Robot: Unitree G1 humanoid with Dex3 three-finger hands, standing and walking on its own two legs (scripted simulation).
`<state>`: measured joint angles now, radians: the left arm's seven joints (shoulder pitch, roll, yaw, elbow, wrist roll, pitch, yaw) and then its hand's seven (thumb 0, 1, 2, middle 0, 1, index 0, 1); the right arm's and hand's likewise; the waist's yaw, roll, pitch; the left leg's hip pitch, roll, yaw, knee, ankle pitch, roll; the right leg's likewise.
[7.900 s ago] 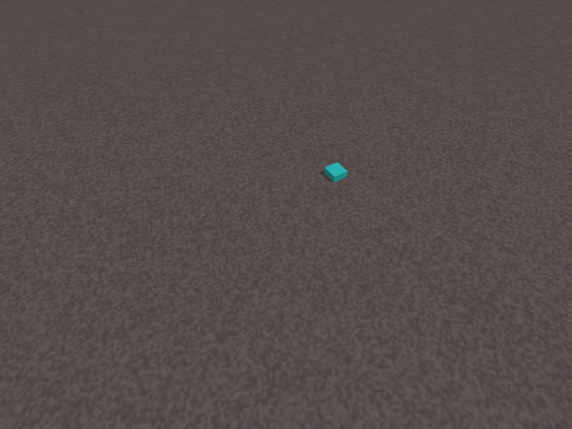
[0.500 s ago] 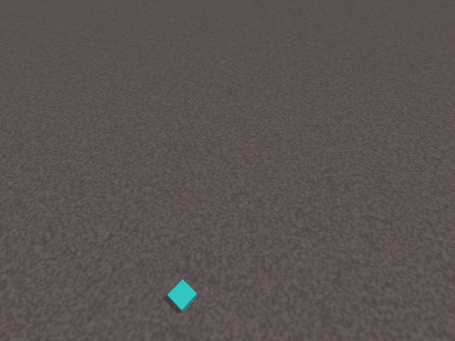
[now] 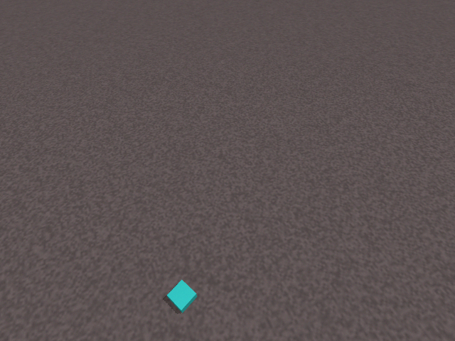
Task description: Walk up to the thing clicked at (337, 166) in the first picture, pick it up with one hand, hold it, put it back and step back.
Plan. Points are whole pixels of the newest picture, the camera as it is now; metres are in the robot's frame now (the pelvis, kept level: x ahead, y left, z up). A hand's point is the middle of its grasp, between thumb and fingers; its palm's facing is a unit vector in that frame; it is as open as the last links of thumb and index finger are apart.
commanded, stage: stand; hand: left
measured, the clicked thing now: (182, 295) +0.45 +0.22 -0.76
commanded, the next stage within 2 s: walk up in 0.22 s
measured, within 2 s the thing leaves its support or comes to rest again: neither
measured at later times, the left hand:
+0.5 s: hand out of the picture +0.08 +0.25 -0.16, palm faces +0.01 -0.94 -0.33, open 7.4 cm
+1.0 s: hand out of the picture +0.13 +0.22 -0.17, palm faces -0.02 -0.94 -0.35, open 7.4 cm
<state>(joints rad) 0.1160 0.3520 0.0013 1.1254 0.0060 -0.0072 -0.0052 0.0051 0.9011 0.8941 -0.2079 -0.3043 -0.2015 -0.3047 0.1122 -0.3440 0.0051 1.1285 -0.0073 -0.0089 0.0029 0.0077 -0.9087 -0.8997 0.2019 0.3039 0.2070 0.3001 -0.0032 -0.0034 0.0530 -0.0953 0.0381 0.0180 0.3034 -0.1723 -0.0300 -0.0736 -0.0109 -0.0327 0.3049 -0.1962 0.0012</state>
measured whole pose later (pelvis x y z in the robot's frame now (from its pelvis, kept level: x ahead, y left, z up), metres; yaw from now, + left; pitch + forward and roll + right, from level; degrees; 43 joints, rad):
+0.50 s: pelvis +0.01 -0.02 -0.01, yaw -1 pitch -2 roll +0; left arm 0.17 0.37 0.07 1.05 0.02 0.03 -0.04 0.01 0.90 0.89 -0.21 -0.30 -0.20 -0.30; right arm 0.19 -0.36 -0.03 1.06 -0.02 -0.03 -0.02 0.01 -0.91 -0.90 0.20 0.30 0.21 0.30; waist 0.00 -0.01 0.04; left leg -0.12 0.07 0.02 0.41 -0.25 -0.05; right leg -0.10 0.02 -0.03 0.42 -0.28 -0.03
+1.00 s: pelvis +0.02 -0.04 -0.02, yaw -1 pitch -3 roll +0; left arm 0.14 0.38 0.08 0.94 0.02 0.03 -0.03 0.01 0.90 0.89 -0.21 -0.30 -0.20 -0.30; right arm 0.21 -0.37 -0.03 0.97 -0.01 -0.02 -0.03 0.01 -0.91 -0.90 0.20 0.30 0.21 0.30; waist -0.01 -0.02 0.09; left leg -0.19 0.10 0.01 0.62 -0.36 -0.02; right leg -0.16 0.05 -0.03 0.58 -0.38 -0.06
